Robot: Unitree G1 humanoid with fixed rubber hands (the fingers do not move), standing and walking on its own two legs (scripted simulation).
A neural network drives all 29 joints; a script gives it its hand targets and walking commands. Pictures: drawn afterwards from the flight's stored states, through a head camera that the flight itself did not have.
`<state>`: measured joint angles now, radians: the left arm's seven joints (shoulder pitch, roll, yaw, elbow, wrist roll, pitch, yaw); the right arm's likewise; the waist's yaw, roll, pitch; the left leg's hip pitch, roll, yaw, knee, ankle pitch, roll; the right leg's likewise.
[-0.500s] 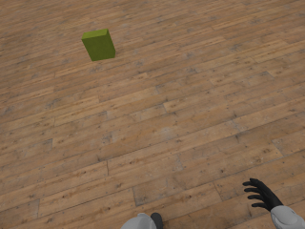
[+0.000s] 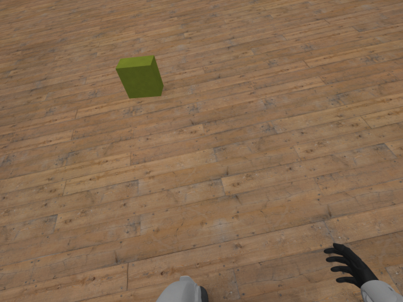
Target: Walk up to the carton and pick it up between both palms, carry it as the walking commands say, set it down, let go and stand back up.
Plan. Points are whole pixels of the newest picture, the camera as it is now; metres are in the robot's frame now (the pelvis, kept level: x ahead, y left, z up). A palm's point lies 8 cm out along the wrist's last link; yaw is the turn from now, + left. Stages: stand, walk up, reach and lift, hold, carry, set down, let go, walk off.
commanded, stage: walk up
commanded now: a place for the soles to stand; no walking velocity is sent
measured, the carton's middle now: (141, 77) +1.84 +0.56 -0.61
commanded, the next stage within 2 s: none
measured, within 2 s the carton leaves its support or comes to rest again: neither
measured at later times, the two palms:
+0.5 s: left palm (83, 231) +0.30 +0.30 -0.05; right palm (326, 165) +0.45 -0.32 -0.11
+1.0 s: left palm (103, 146) +0.59 +0.34 -0.08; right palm (292, 103) +0.71 -0.30 -0.10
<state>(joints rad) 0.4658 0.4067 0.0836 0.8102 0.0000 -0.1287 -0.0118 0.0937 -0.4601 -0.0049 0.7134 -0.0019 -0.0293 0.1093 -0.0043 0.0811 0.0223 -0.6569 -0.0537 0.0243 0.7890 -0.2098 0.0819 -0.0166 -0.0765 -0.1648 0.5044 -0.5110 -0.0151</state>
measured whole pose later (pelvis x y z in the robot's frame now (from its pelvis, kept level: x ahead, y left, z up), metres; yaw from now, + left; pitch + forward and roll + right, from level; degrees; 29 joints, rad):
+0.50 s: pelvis +0.29 -0.03 +0.00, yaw +2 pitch +1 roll +2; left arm 0.42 0.40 0.07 0.80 0.00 -0.15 0.00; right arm 0.13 -0.46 0.00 0.72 0.00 -0.03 0.08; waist 0.00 0.09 0.03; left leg -0.66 -0.03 0.03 1.08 -0.33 0.09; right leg -0.23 -0.07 -0.07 0.67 -0.46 -0.02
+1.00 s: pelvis +0.54 +0.00 -0.02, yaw +3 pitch +0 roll +1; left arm 0.32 0.43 0.07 0.80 0.00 -0.14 0.00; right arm 0.14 -0.46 -0.01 0.72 0.00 -0.03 0.08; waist 0.00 0.04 0.03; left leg -0.41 -0.05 0.05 0.88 -0.40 0.08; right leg -0.45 -0.07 -0.05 0.77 -0.29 0.00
